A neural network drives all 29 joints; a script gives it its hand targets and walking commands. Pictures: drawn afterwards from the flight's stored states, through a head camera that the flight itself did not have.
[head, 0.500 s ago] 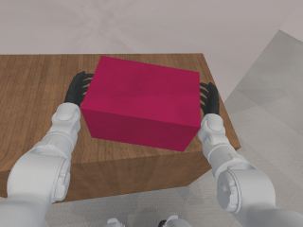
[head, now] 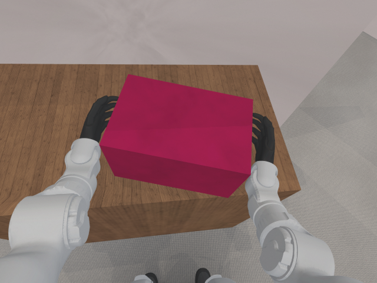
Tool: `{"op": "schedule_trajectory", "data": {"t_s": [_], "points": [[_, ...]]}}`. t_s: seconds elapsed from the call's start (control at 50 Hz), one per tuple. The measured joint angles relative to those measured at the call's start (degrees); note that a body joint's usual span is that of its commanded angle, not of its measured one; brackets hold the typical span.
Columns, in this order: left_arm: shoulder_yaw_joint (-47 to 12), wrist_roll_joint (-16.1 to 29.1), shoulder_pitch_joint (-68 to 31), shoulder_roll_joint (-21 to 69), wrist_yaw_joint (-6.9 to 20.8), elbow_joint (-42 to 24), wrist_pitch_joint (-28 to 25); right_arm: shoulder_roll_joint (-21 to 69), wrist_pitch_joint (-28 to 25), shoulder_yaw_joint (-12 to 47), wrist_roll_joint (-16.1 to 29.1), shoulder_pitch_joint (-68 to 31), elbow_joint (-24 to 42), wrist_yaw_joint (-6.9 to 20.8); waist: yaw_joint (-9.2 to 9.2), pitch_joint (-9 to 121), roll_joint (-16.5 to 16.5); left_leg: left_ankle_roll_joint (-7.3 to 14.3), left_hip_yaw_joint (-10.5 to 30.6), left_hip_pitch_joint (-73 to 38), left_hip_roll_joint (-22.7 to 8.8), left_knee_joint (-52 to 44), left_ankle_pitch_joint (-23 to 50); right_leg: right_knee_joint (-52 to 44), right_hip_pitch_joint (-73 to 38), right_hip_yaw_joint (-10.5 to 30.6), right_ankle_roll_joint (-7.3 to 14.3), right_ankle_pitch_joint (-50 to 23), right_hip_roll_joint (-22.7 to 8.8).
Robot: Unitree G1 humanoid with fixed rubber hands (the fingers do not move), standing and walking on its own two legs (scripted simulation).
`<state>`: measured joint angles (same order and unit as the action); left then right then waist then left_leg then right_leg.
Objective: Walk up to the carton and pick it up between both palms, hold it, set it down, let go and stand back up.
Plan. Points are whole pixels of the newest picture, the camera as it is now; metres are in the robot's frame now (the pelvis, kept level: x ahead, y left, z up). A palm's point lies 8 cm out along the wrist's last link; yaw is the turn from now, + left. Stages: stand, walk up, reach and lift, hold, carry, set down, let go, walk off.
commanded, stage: reach and lift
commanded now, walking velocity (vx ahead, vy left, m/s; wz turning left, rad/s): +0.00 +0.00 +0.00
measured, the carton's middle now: (180, 139) +0.43 -0.01 -0.02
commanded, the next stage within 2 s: none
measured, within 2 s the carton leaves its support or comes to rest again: leaves its support in 1.48 s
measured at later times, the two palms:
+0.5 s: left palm (93, 132) +0.43 +0.17 +0.00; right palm (262, 155) +0.37 -0.19 +0.00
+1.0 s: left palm (93, 134) +0.43 +0.17 +0.00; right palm (262, 155) +0.37 -0.19 +0.00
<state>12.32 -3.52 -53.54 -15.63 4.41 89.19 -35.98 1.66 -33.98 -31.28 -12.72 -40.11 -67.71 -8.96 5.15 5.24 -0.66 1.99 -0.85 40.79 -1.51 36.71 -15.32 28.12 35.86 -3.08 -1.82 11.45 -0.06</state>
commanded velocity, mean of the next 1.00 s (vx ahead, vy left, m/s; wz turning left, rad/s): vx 0.00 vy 0.00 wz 0.00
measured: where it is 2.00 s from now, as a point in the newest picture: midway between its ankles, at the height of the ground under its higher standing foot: outside the picture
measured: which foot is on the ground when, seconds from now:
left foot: down 0.00-1.00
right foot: down 0.00-1.00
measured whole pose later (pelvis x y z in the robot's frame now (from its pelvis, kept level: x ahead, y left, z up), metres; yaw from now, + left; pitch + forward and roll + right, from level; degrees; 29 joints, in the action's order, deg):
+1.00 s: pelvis +0.01 +0.00 +0.01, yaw -1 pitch +23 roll -4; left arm 5.7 1.2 -46.5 -13.3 2.9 78.4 -37.7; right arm -1.2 -46.7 -23.2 -6.9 -36.7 -71.8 -11.4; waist 2.2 7.3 -1.5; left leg 1.6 -1.6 40.9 -1.8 29.3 -11.8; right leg 18.0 34.9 -2.5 -1.6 6.3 0.4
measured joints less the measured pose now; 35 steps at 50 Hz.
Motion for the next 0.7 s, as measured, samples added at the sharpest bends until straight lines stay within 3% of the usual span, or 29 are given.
{"op": "schedule_trajectory", "data": {"t_s": [0.36,0.7], "points": [[0.5,-2.9,-0.8,-0.3,0.0,-3.1,0.2,0.0,-5.7,-1.4,-0.9,-0.8,-2.8,-1.8,-0.96,-0.1,1.3,-0.8,0.8,1.5,-0.6,-2.6,2.3,-3.7,0.8,-0.8,0.9,-2.6,0.8],[-2.0,-0.8,2.6,1.0,-0.9,-7.6,-1.7,-1.6,-12.2,2.2,1.0,0.4,-4.3,-2.6,-2.12,0.8,-0.6,-0.4,-0.2,1.6,-0.2,-6.5,4.1,-8.6,0.7,0.1,0.4,-5.2,0.5]]}}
